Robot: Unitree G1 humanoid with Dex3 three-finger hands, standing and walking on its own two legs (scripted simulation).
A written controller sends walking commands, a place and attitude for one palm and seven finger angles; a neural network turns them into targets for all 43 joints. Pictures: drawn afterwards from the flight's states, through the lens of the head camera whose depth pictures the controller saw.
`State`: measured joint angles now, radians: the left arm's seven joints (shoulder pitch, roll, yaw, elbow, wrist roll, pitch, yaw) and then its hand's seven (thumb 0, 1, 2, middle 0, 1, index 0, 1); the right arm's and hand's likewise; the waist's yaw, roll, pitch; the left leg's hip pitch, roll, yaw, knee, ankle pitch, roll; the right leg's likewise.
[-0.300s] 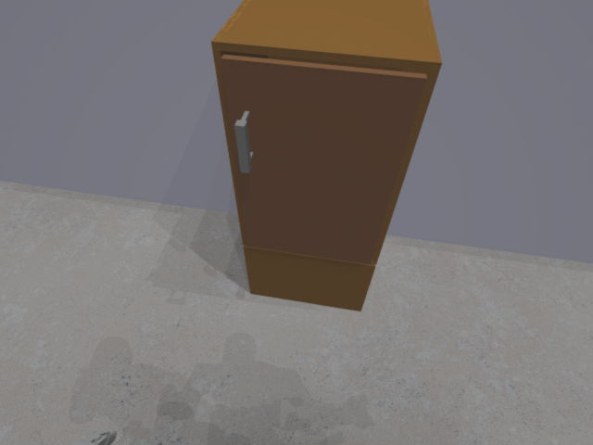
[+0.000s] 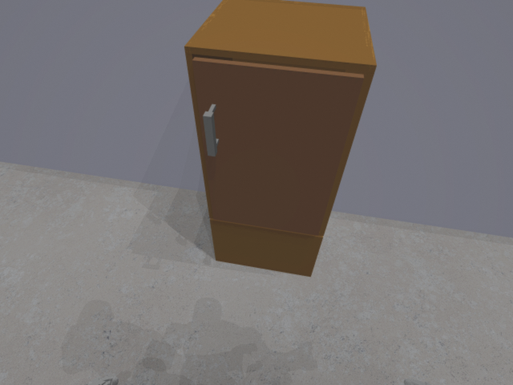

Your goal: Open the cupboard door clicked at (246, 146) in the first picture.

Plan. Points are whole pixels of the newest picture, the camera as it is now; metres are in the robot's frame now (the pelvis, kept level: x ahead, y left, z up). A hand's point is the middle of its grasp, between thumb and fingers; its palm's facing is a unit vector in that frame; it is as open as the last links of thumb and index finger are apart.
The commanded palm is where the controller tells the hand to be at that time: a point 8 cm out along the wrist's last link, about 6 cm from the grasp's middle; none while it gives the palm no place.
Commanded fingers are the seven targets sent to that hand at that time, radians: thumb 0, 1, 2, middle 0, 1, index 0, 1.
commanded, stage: stand and wait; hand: left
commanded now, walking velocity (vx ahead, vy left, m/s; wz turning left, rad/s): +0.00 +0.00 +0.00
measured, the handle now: (212, 130) +0.71 +0.16 -0.01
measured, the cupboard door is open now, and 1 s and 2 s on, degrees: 0 0 0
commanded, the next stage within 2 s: look at it before walking up in 0.62 s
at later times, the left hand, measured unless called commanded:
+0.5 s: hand out of the picture +0.06 +0.23 -0.15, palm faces -0.02 -0.94 -0.33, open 7.4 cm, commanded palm none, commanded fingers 0.00 0.90 0.90 -0.20 -0.30 -0.20 -0.30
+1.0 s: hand out of the picture +0.06 +0.23 -0.15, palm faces -0.02 -0.95 -0.32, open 7.4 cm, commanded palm none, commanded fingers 0.00 0.90 0.90 -0.20 -0.30 -0.20 -0.30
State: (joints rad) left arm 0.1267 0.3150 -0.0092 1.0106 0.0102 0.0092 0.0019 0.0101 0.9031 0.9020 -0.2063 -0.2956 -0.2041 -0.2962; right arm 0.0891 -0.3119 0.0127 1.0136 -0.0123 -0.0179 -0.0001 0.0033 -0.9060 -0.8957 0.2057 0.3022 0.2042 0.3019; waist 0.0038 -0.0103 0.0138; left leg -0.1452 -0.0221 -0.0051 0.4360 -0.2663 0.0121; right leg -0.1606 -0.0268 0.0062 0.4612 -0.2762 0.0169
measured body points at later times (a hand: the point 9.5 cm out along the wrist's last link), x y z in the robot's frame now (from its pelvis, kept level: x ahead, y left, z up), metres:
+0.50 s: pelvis -0.01 -0.01 +0.00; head -0.01 -0.02 +0.45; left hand +0.06 +0.28 -0.13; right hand +0.05 -0.30 -0.14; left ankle -0.02 +0.11 -0.74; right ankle -0.02 -0.13 -0.74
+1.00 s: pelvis -0.01 -0.01 +0.01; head -0.01 -0.01 +0.46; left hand +0.06 +0.27 -0.13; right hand +0.06 -0.30 -0.13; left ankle -0.02 +0.11 -0.74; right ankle -0.02 -0.13 -0.74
